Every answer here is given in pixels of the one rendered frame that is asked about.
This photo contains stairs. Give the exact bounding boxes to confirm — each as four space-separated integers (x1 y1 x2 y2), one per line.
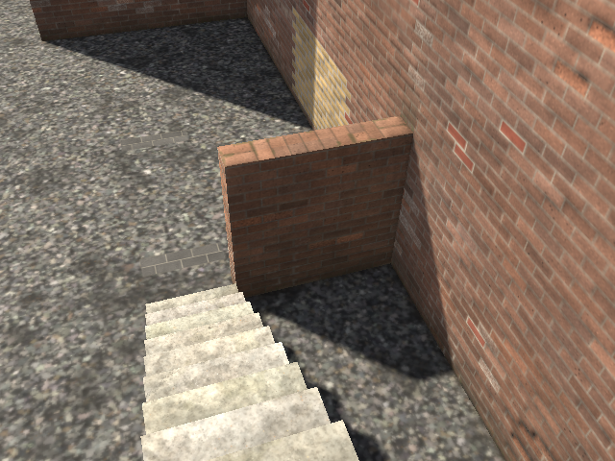
140 283 359 461

